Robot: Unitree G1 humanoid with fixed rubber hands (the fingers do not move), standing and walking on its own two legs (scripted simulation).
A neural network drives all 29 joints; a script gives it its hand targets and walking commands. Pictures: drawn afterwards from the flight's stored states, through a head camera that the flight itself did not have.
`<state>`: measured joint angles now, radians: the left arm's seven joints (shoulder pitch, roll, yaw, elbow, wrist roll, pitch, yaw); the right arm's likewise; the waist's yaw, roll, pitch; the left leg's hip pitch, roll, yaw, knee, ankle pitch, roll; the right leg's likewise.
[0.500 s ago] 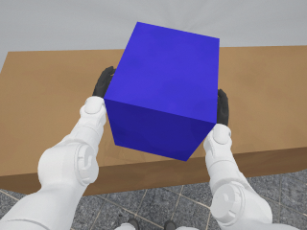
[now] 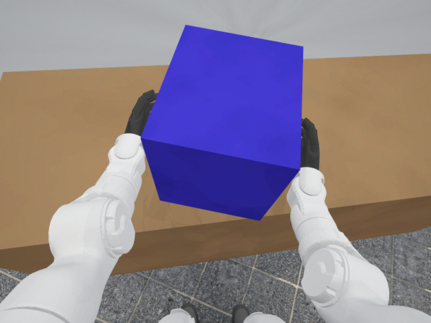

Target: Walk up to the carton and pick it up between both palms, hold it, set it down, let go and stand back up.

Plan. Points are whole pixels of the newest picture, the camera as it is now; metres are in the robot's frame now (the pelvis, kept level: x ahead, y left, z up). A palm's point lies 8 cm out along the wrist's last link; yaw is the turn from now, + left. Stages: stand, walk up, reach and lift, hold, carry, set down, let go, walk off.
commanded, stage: set down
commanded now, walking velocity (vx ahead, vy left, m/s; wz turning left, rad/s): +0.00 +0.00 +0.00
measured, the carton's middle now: (225, 130) +0.48 -0.03 +0.00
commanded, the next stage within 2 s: none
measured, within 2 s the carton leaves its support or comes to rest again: neither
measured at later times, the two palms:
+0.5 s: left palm (125, 136) +0.46 +0.18 +0.01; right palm (310, 162) +0.38 -0.19 +0.01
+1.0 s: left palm (113, 157) +0.41 +0.20 +0.00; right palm (315, 186) +0.34 -0.19 +0.00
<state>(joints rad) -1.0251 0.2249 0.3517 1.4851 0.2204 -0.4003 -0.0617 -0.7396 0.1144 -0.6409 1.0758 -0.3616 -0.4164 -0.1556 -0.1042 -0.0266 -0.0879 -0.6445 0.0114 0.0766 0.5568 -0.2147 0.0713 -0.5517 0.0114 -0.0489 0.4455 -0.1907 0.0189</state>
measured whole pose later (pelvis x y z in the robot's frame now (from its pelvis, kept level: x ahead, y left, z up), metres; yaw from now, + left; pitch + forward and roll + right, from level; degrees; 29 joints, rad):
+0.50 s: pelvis -0.01 +0.01 -0.02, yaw -1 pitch +24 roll -5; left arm -1.03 0.34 -0.09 1.46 -0.22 -0.30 -0.03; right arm -0.79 -0.06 -0.10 1.17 0.20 -0.33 -0.23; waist -0.13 0.01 -0.21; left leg -0.90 0.03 0.05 0.77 -0.28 0.07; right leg -0.79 0.03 -0.06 0.63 -0.24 0.03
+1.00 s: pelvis -0.03 +0.01 -0.03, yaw -1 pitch +20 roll -4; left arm -0.84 0.35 -0.13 1.28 -0.27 -0.26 -0.07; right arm -0.61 -0.09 -0.03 1.01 0.25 -0.27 -0.20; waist -0.11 0.02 -0.20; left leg -0.85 0.01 0.05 0.78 -0.28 0.08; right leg -0.77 0.01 -0.04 0.68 -0.26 0.03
